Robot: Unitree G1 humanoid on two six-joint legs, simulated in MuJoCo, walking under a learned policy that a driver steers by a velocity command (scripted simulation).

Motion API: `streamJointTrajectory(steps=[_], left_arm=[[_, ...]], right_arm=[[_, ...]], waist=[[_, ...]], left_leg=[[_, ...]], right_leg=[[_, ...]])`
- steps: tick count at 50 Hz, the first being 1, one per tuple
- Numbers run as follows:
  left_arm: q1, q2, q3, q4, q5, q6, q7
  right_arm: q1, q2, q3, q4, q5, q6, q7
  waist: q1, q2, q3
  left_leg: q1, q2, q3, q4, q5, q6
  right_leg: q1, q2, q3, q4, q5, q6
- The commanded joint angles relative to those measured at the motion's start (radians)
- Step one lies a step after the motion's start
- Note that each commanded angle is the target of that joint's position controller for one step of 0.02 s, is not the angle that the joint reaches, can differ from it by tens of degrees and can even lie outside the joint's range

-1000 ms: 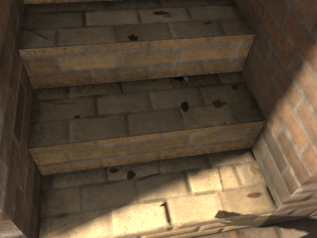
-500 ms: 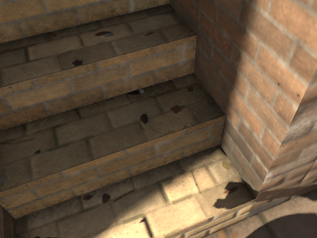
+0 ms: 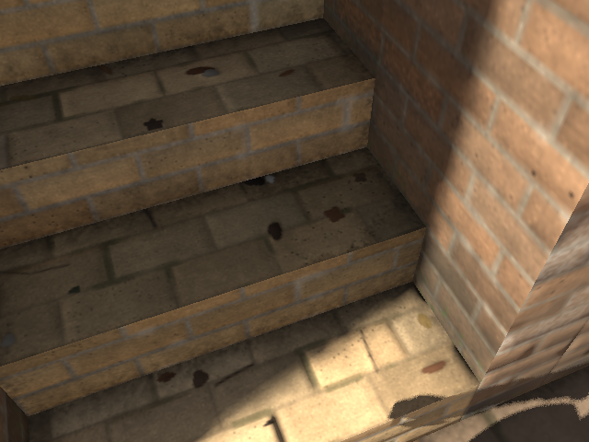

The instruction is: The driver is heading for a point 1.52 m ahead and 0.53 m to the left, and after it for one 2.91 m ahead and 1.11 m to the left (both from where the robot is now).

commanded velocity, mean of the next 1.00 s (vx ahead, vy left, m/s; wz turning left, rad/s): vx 0.29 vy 0.00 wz -0.01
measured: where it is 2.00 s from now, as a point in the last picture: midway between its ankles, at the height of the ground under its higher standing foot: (269, 397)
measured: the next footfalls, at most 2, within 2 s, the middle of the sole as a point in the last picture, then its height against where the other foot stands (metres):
left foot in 0.86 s outside the picture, level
right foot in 1.30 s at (381, 419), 0.19 m higher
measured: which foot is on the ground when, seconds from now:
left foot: down 0.00-0.50, up 0.52-0.84, down 0.86-1.00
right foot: down 0.00-0.84, up 0.86-1.00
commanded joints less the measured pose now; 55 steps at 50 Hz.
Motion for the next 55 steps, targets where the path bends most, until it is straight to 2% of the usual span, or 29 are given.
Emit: streamJointTrajectory(steps=[1, 10, 11, 16, 17, 18, 20, 23, 24, 25, 26, 28, 30, 32, 34, 36, 38, 40, 41, 42, 43, 44, 45, 46, 47, 49, 51, 54, 55], left_arm=[[-0.011, 0.120, 0.026, -0.057, 0.000, -0.012, 0.008], [0.000, 0.115, 0.018, -0.025, 0.001, -0.007, 0.017], [-0.011, 0.075, 0.010, -0.009, -0.028, -0.025, -0.005], [-0.024, 0.082, 0.013, 0.016, -0.006, -0.058, -0.023], [-0.026, 0.137, 0.029, 0.011, -0.017, -0.062, -0.002], [-0.048, 0.132, 0.027, -0.007, -0.018, -0.070, 0.008], [-0.059, 0.087, 0.012, -0.020, -0.021, -0.095, 0.011], [0.081, 0.092, 0.017, 0.030, -0.034, -0.119, -0.003], [0.164, 0.131, 0.034, 0.067, -0.039, -0.133, -0.006], [0.271, 0.211, 0.063, 0.092, -0.041, -0.135, -0.009], [0.344, 0.228, 0.070, 0.095, -0.025, -0.135, -0.013], [0.231, 0.167, 0.059, 0.054, -0.013, -0.145, -0.015], [0.184, 0.118, 0.045, 0.046, -0.027, -0.138, -0.007], [0.184, 0.103, 0.037, 0.054, -0.029, -0.130, 0.002], [0.197, 0.150, 0.049, 0.060, -0.030, -0.114, 0.009], [0.199, 0.145, 0.046, 0.065, -0.036, -0.102, 0.008], [0.186, 0.160, 0.046, 0.065, -0.041, -0.095, 0.008], [0.164, 0.174, 0.050, 0.062, -0.040, -0.095, 0.015], [0.123, 0.178, 0.052, 0.059, -0.053, -0.094, 0.013], [0.079, 0.146, 0.044, 0.048, -0.043, -0.110, 0.003], [0.004, 0.027, 0.008, 0.004, 0.003, -0.138, -0.011], [0.110, -0.068, -0.017, 0.024, -0.012, -0.174, -0.024], [0.288, -0.006, 0.000, 0.036, -0.050, -0.186, -0.037], [0.195, 0.050, 0.011, 0.027, -0.055, -0.178, -0.027], [0.089, 0.043, 0.007, 0.004, -0.039, -0.159, -0.017], [0.063, -0.025, -0.012, -0.014, -0.024, -0.113, -0.010], [0.019, -0.127, -0.047, -0.062, -0.021, -0.103, -0.015], [0.026, -0.133, -0.049, -0.052, -0.031, -0.099, -0.009], [0.018, -0.134, -0.048, -0.060, -0.038, -0.096, 0.003]], right_arm=[[-0.025, -0.117, -0.029, -0.053, 0.002, -0.012, -0.002], [-0.011, -0.113, -0.024, -0.008, 0.000, -0.012, 0.001], [-0.018, -0.094, -0.020, -0.003, 0.005, 0.017, -0.020], [0.014, -0.169, -0.056, 0.002, 0.003, 0.050, -0.039], [0.032, -0.190, -0.065, -0.005, 0.012, 0.019, -0.035], [0.055, -0.193, -0.072, 0.006, 0.020, 0.001, -0.030], [0.079, -0.200, -0.085, 0.008, 0.025, -0.018, -0.019], [-0.027, -0.143, -0.076, -0.045, 0.023, -0.025, -0.015], [-0.067, -0.098, -0.065, -0.073, 0.029, -0.036, -0.017], [-0.097, -0.088, -0.057, -0.110, 0.012, -0.054, -0.016], [-0.107, -0.129, -0.066, -0.121, 0.014, -0.067, -0.014], [-0.024, -0.151, -0.073, -0.102, 0.046, -0.063, 0.001], [-0.102, -0.100, -0.056, -0.139, 0.030, -0.055, 0.007], [-0.138, -0.055, -0.040, -0.164, 0.016, -0.055, 0.016], [-0.110, -0.021, -0.028, -0.159, 0.013, -0.051, 0.021], [-0.108, -0.019, -0.024, -0.164, 0.019, -0.036, 0.019], [-0.078, -0.056, -0.037, -0.168, 0.003, -0.023, 0.011], [0.023, -0.109, -0.070, -0.130, 0.011, -0.029, 0.009], [0.131, -0.099, -0.083, -0.096, 0.006, -0.037, 0.012], [0.295, -0.116, -0.103, -0.013, 0.003, -0.035, 0.004], [0.410, -0.177, -0.110, 0.066, 0.005, -0.021, -0.009], [0.336, -0.207, -0.094, 0.043, -0.022, -0.006, -0.023], [0.332, -0.277, -0.138, 0.045, -0.015, 0.002, -0.034], [0.270, -0.210, -0.128, 0.058, 0.014, 0.017, -0.031], [0.206, -0.123, -0.104, 0.060, 0.020, 0.023, -0.021], [0.113, -0.030, -0.064, 0.091, -0.002, 0.025, 0.003], [0.147, -0.037, -0.063, 0.146, -0.010, 0.023, 0.003], [0.236, -0.025, -0.045, 0.185, -0.030, 0.022, -0.015], [0.293, -0.052, -0.052, 0.197, -0.020, 0.021, -0.023]], waist=[[-0.003, -0.016, -0.060], [0.000, 0.000, -0.075], [0.003, -0.057, -0.063], [-0.018, 0.103, 0.031], [-0.036, 0.165, 0.051], [-0.038, 0.180, 0.058], [-0.030, 0.143, 0.077], [0.055, 0.098, 0.032], [0.077, -0.016, 0.011], [0.114, -0.210, -0.038], [0.142, -0.258, -0.051], [0.055, -0.087, -0.033], [0.043, -0.045, 0.023], [0.035, -0.062, 0.019], [0.028, -0.082, -0.031], [0.017, -0.111, -0.026], [-0.020, -0.158, -0.049], [-0.073, -0.179, -0.133], [-0.154, -0.182, -0.160], [-0.222, -0.136, -0.169], [-0.234, 0.133, -0.127], [-0.105, 0.176, -0.143], [-0.041, 0.189, -0.242], [-0.044, 0.059, -0.113], [-0.037, -0.029, -0.018], [0.040, 0.013, 0.082], [0.063, 0.046, 0.107], [0.039, 0.108, 0.025], [0.017, 0.115, 0.012]], left_leg=[[0.007, 0.061, -0.071, -0.092, 0.149, 0.029], [0.007, 0.050, -0.068, -0.123, 0.082, 0.029], [0.023, 0.076, -0.113, -0.144, 0.016, 0.027], [0.011, 0.116, -0.219, -0.236, -0.332, 0.086], [0.023, 0.140, -0.245, -0.264, -0.363, 0.118], [0.041, 0.200, -0.316, -0.283, -0.385, 0.153], [0.008, 0.256, -0.378, -0.304, -0.333, 0.193], [-0.066, 0.151, -0.213, -0.170, -0.122, 0.133], [-0.165, 0.045, -0.086, 0.004, 0.016, 0.074], [-0.342, -0.051, 0.026, 0.279, 0.070, 0.008], [-0.529, -0.051, -0.024, 0.513, -0.234, -0.016], [-0.611, 0.047, -0.089, 0.693, -0.191, 0.004], [-0.617, 0.096, -0.071, 0.581, -0.045, 0.006], [-0.523, 0.067, 0.000, 0.471, 0.039, -0.017], [-0.407, 0.031, 0.047, 0.414, 0.033, -0.028], [-0.289, 0.019, 0.067, 0.346, 0.001, -0.022], [-0.237, -0.014, 0.088, 0.339, -0.078, 0.020], [-0.082, -0.055, 0.109, 0.241, -0.027, 0.062], [0.073, -0.061, 0.105, 0.032, 0.158, 0.093], [0.322, -0.039, 0.071, -0.082, 0.288, 0.113], [0.507, 0.169, -0.194, -0.113, 0.556, 0.131], [0.420, 0.389, -0.523, -0.089, 1.043, 0.219], [0.454, 0.505, -0.731, -0.260, 0.485, 0.398], [0.355, 0.482, -0.701, -0.330, -0.005, 0.415], [0.217, 0.412, -0.599, -0.355, -0.254, 0.342], [-0.055, 0.291, -0.397, -0.329, -0.232, 0.244], [-0.234, 0.211, -0.208, -0.320, -0.141, 0.184], [-0.199, 0.212, -0.160, -0.287, 0.136, 0.220], [-0.074, 0.243, -0.200, -0.285, 0.115, 0.235]], right_leg=[[0.032, -0.057, 0.061, -0.072, 0.188, -0.016], [0.065, -0.051, 0.049, -0.085, 0.144, -0.010], [0.053, -0.063, 0.040, -0.140, 0.085, -0.012], [-0.058, 0.005, -0.048, -0.031, -0.083, -0.038], [-0.122, 0.014, -0.070, 0.040, -0.104, -0.022], [-0.164, -0.005, -0.086, 0.078, -0.101, -0.022], [-0.152, -0.034, -0.092, 0.068, -0.101, -0.039], [0.047, -0.034, -0.081, -0.068, -0.083, -0.094], [0.178, -0.087, 0.035, -0.126, -0.050, -0.131], [0.363, -0.211, 0.258, -0.203, 0.099, -0.207], [0.455, -0.360, 0.469, -0.276, 0.315, -0.307], [0.428, -0.370, 0.352, -0.256, 0.391, -0.309], [0.346, -0.316, 0.213, -0.321, 0.392, -0.237], [0.250, -0.244, 0.103, -0.346, 0.474, -0.200], [0.198, -0.225, 0.034, -0.327, 0.523, -0.193], [0.103, -0.217, -0.001, -0.304, 0.513, -0.180], [0.117, -0.257, 0.029, -0.210, 0.712, -0.170], [0.137, -0.232, -0.004, -0.011, 0.985, -0.143], [0.085, -0.194, -0.031, 0.146, 0.981, -0.115], [-0.122, -0.129, -0.061, 0.379, 0.827, -0.081], [-0.476, -0.019, -0.090, 0.806, -0.110, -0.035], [-0.603, 0.015, 0.035, 1.138, -0.252, -0.021], [-0.697, 0.011, 0.071, 1.235, -0.208, 0.000], [-0.821, -0.067, -0.015, 1.314, -0.171, 0.020], [-0.882, -0.106, -0.034, 1.354, -0.126, 0.029], [-0.889, -0.127, -0.051, 1.412, -0.070, 0.030], [-0.846, -0.110, -0.084, 1.411, 0.006, 0.009], [-0.872, -0.069, -0.134, 1.518, 0.130, 0.021], [-0.993, -0.072, -0.090, 1.593, 0.070, 0.029]])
